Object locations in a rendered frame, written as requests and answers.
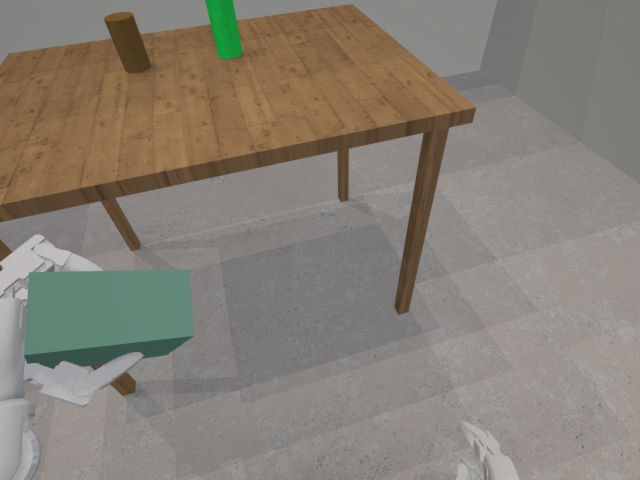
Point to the left robot hand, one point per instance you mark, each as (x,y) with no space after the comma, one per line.
(67,382)

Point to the table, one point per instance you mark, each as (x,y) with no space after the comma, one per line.
(76,128)

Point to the left robot forearm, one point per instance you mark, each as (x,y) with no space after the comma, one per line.
(20,447)

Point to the right robot hand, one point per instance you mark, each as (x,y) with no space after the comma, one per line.
(496,466)

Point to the sponge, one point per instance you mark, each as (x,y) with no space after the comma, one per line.
(92,317)

